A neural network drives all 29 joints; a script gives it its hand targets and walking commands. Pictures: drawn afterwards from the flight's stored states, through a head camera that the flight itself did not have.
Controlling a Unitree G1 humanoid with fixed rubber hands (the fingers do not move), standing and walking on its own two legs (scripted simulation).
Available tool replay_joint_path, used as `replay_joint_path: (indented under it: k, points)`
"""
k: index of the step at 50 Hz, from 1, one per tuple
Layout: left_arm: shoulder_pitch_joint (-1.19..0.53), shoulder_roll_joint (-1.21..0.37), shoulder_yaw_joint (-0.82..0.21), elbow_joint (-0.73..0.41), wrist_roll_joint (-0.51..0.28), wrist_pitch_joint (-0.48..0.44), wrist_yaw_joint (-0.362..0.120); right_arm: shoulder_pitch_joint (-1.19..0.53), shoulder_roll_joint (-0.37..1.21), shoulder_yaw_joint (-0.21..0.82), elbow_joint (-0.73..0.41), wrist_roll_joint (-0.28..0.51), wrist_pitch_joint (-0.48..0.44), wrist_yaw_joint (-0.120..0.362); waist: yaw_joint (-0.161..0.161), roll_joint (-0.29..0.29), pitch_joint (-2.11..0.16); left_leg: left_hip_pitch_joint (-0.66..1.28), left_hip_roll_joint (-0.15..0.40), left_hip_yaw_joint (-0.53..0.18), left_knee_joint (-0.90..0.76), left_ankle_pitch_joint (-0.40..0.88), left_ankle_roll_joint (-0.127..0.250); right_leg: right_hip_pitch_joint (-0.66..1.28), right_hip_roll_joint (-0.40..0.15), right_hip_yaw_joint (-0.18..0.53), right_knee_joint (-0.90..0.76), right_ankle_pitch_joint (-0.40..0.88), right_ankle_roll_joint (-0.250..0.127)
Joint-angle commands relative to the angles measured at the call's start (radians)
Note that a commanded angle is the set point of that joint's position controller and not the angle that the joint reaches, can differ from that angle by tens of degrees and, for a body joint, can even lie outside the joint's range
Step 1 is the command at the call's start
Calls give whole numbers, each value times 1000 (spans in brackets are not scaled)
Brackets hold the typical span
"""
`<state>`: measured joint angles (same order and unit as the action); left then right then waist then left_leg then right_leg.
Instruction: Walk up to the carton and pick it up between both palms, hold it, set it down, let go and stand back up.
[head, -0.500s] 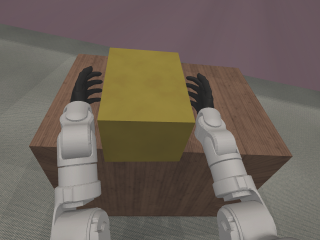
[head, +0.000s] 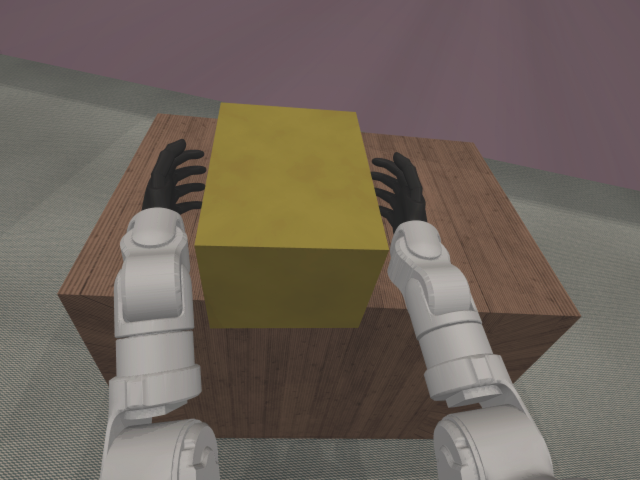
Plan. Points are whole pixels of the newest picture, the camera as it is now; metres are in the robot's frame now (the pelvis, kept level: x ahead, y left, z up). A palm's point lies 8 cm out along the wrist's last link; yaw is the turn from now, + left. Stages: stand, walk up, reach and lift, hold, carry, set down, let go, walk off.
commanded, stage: hold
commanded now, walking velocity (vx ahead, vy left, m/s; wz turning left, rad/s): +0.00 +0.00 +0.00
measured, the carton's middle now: (288, 212) +0.41 +0.03 +0.13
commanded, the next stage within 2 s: none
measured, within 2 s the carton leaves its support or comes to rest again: neither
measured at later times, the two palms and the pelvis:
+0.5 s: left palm (167, 219) +0.36 +0.18 +0.16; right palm (398, 227) +0.37 -0.11 +0.15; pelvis +0.01 +0.00 +0.00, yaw +0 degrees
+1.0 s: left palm (169, 217) +0.35 +0.17 +0.17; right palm (408, 225) +0.36 -0.11 +0.17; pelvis +0.01 +0.01 +0.00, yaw +0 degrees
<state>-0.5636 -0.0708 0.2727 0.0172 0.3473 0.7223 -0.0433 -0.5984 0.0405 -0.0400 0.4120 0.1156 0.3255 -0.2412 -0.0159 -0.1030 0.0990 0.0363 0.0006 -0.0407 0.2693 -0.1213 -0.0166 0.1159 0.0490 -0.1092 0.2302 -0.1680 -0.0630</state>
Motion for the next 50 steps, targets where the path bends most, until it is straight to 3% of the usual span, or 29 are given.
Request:
replay_joint_path:
  k: [1, 3, 6, 8, 9, 13, 17, 20, 23, 25, 30, 31, 32, 35, 37, 39, 40, 41, 42, 46, 48, 49, 50]
  points:
    - [-472, -320, -294, -20, -93, -27, -102, -558, 300, 189, -129, 4, -56, 95, -12, 123, -230, -23, -19, 43, -41, 11, -8, 61, -43, 16, -13, 122, 97]
    - [-468, -311, -294, -1, -94, -35, -100, -582, 275, 183, -148, 5, -63, 99, -3, 113, -242, -14, -16, 42, -42, 34, -7, 59, -44, 17, -22, 119, 98]
    - [-469, -319, -320, -28, -103, -51, -95, -601, 283, 197, -199, 6, -78, 103, -11, 113, -319, 8, -27, 42, -17, 144, -10, 69, -39, 13, -8, 240, 95]
    - [-469, -321, -348, -71, -109, -62, -94, -559, 293, 220, -187, 5, -82, 100, -31, 106, -356, 49, -30, 35, 1, 212, -12, 86, -34, 16, -4, 312, 95]
    - [-469, -326, -354, -77, -105, -59, -91, -537, 278, 220, -160, 11, -80, 97, -45, 146, -368, 65, -26, 37, 0, 210, -18, 83, -34, 23, 1, 316, 88]
    - [-446, -331, -331, -31, -109, -56, -101, -527, 289, 206, -169, -4, -81, 100, -34, 122, -315, 32, -20, 30, -14, 155, -17, 76, -40, 11, -15, 255, 88]
    - [-410, -303, -272, 1, -81, -53, -98, -563, 288, 201, -153, 0, -97, 112, 11, 98, -260, -37, -20, 35, -40, 104, 4, 103, -46, 16, -11, 235, 99]
    - [-433, -313, -273, -13, -82, -56, -95, -535, 299, 192, -151, -18, -94, 120, 0, 76, -250, 7, -19, 38, -41, 95, 1, 87, -37, 7, -12, 221, 96]
    - [-427, -323, -304, -38, -88, -59, -94, -523, 291, 193, -174, -18, -98, 121, -18, 119, -285, 41, -22, 31, -37, 131, -4, 70, -39, 18, -13, 242, 87]
    - [-398, -322, -333, -67, -97, -67, -92, -503, 289, 212, -190, 0, -107, 119, -6, 140, -337, 21, -29, 36, -17, 181, -12, 112, -36, 20, 0, 289, 86]
    - [-381, -339, -398, -126, -128, -76, -87, -473, 295, 264, -255, 22, -109, 112, -35, 127, -390, 66, -25, 26, 12, 305, -16, 104, -24, 25, 8, 423, 87]
    - [-375, -340, -403, -138, -128, -72, -88, -481, 297, 267, -250, 25, -107, 108, -41, 132, -379, 77, -22, 30, 9, 304, -17, 122, -25, 20, 7, 423, 89]
    - [-366, -331, -403, -131, -133, -69, -92, -472, 296, 263, -256, 21, -107, 106, -38, 100, -371, 82, -21, 27, 14, 295, -16, 121, -26, 20, 6, 426, 91]
    - [-350, -310, -379, -109, -132, -54, -90, -454, 286, 269, -245, 32, -90, 102, -24, 109, -314, 29, -17, 28, -6, 227, -6, 111, -36, 27, -3, 362, 97]
    - [-366, -329, -384, -116, -125, -44, -98, -473, 276, 277, -240, 36, -83, 101, -35, 101, -292, 28, -13, 25, -9, 225, -9, 109, -33, 20, -2, 359, 91]
    - [-359, -315, -370, -123, -111, -30, -98, -478, 275, 271, -240, 42, -77, 103, -26, 103, -291, 36, -18, 35, -8, 222, -10, 97, -31, 21, 2, 364, 93]
    - [-342, -317, -358, -111, -112, -25, -98, -471, 282, 265, -240, 42, -72, 106, -5, 88, -286, 25, -17, 33, -18, 215, -9, 111, -32, 13, 0, 357, 94]
    - [-350, -316, -349, -112, -108, -22, -99, -469, 272, 268, -226, 52, -70, 108, -22, 101, -291, 37, -18, 34, -18, 206, -15, 125, -29, 14, -4, 350, 87]
    - [-335, -321, -344, -114, -109, -16, -97, -473, 268, 275, -242, 54, -65, 112, 5, 99, -301, 50, -20, 37, -18, 236, -13, 116, -24, 15, -3, 366, 91]
    - [-353, -331, -360, -130, -115, -19, -97, -491, 284, 290, -279, 68, -64, 101, -5, 82, -305, 78, -14, 38, -17, 229, -10, 102, -30, 20, -12, 353, 97]
    - [-361, -331, -371, -147, -120, -12, -100, -473, 284, 275, -260, 64, -59, 100, -14, 107, -315, 38, -22, 35, -17, 207, -12, 117, -38, 34, -11, 326, 89]
    - [-361, -330, -366, -139, -115, -11, -99, -480, 277, 278, -266, 59, -59, 99, -26, 88, -287, 31, -22, 35, -20, 182, -8, 106, -36, 30, -7, 315, 90]
    - [-365, -324, -359, -127, -109, -14, -100, -492, 261, 262, -261, 48, -64, 97, -24, 114, -277, 24, -25, 40, -26, 154, -13, 95, -37, 18, -6, 283, 89]
